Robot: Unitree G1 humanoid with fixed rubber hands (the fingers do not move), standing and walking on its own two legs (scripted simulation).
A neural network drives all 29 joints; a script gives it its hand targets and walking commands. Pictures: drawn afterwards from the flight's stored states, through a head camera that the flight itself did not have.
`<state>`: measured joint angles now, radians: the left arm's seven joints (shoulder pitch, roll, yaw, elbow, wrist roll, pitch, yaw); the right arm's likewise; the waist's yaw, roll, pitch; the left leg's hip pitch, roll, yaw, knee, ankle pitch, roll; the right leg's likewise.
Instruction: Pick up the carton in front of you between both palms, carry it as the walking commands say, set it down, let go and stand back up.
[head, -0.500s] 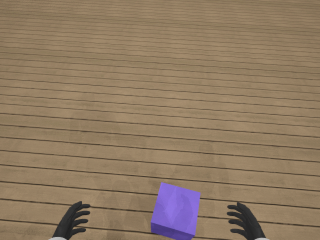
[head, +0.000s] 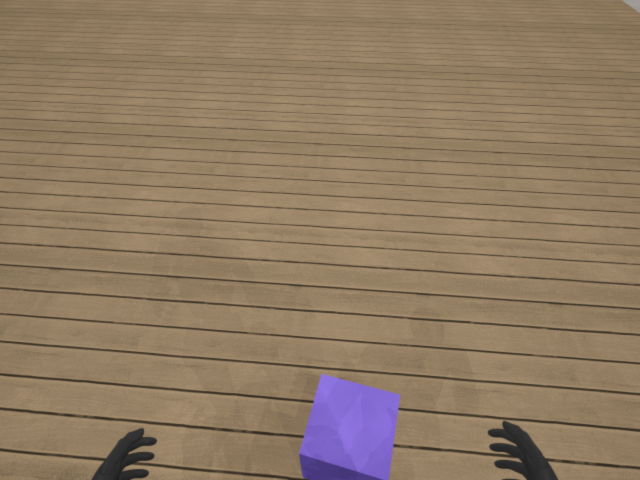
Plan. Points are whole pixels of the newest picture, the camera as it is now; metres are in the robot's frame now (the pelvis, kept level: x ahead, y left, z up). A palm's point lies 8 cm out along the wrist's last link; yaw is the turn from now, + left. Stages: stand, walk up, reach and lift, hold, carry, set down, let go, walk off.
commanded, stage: stand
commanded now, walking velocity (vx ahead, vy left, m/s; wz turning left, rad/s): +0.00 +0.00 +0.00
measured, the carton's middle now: (349, 438) +0.37 -0.07 -0.64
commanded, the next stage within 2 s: none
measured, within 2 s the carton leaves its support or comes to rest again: neither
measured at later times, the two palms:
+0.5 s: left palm out of the picture +0.11 +0.28 -0.08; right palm out of the picture +0.13 -0.30 -0.10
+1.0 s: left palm out of the picture +0.09 +0.30 -0.09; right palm out of the picture +0.10 -0.31 -0.10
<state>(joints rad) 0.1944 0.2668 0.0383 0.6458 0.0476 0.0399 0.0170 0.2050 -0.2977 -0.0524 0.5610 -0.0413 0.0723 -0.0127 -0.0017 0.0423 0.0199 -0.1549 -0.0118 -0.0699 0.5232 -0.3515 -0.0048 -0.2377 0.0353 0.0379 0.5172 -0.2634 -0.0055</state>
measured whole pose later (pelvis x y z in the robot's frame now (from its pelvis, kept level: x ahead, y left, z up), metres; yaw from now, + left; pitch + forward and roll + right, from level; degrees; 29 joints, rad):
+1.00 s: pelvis +0.00 -0.01 +0.01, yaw +1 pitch -3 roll +0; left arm 0.13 0.35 0.03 0.98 0.02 0.00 0.01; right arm 0.19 -0.38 0.00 0.91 -0.03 -0.01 -0.03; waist 0.01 0.03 0.03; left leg -0.07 0.00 -0.08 0.39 -0.27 -0.02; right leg -0.16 0.03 0.02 0.41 -0.21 -0.02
